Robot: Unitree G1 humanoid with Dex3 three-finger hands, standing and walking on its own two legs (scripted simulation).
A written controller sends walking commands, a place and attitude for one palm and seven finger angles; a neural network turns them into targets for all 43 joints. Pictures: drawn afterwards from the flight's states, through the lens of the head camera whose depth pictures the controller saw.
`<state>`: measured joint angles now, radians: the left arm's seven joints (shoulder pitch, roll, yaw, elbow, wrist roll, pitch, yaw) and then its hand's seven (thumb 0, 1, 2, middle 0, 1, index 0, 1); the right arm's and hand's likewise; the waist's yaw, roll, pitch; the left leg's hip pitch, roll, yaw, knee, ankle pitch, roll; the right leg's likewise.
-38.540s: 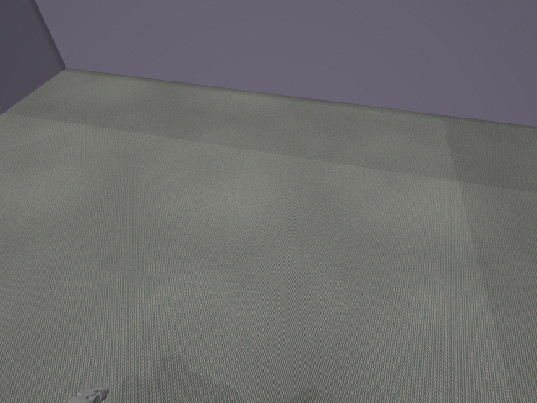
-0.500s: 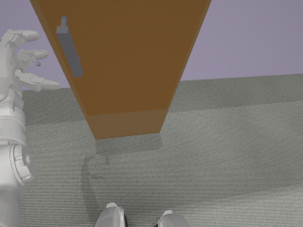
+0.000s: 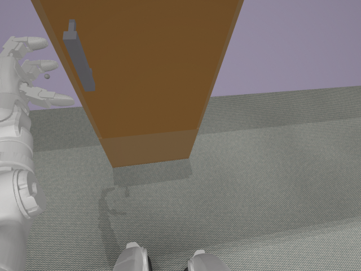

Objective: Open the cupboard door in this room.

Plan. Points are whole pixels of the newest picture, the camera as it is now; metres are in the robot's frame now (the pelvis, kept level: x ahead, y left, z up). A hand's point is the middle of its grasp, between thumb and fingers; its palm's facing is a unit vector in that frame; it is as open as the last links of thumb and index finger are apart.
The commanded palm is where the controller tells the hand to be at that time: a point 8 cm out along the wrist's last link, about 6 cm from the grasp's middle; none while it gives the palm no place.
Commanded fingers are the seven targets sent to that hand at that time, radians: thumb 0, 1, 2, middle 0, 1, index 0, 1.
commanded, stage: slide the fingers in behind the handle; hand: left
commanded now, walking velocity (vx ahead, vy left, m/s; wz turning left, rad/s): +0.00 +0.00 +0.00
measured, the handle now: (81, 58) +0.56 +0.18 +0.09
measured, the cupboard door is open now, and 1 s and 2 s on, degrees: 0 0 0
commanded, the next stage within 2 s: close the thumb around the handle in 1.60 s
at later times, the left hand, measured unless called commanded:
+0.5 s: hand (63, 74) +0.51 +0.20 +0.10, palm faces +0.10 -1.00 -0.01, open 14.0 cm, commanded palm +0.49 +0.25 +0.09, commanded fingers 0.00 -0.50 0.30 -0.30 -1.20 -0.30 -1.20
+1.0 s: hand (78, 76) +0.51 +0.18 +0.09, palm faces +0.08 -1.00 +0.00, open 14.0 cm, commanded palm +0.48 +0.21 +0.09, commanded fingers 0.00 -0.50 0.30 -0.30 -1.20 -0.30 -1.20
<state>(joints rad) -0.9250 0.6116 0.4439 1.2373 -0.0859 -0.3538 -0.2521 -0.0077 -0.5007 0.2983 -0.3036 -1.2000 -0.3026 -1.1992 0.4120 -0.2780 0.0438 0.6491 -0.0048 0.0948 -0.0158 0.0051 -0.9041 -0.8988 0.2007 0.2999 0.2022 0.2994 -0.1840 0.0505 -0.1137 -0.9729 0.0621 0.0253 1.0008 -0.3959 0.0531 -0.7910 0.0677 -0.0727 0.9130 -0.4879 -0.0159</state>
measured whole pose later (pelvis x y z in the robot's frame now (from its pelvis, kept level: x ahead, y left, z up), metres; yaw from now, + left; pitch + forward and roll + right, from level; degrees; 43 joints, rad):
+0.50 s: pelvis +0.00 -0.01 +0.00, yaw +0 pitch +20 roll -4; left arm -0.90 0.54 0.43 1.19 -0.09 -0.35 -0.21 -0.01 -0.50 0.30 -0.30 -1.20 -0.30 -1.20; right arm 0.41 -0.27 0.03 0.65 -0.01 0.09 0.00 0.01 -0.90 -0.90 0.20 0.30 0.20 0.30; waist -0.18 0.05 -0.12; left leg -0.96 0.07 0.03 0.99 -0.40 0.04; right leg -0.78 0.07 -0.07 0.92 -0.49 -0.03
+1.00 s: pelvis +0.00 -0.01 +0.00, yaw +1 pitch +20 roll -4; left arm -0.91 0.46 0.37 1.19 -0.09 -0.37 -0.14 -0.01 -0.50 0.30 -0.30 -1.20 -0.30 -1.20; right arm 0.40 -0.27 0.02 0.66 -0.01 0.07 0.01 0.01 -0.91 -0.90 0.20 0.30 0.20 0.30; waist -0.17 0.05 -0.13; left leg -0.95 0.06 0.02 1.00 -0.39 0.04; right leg -0.78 0.07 -0.08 0.93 -0.50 -0.03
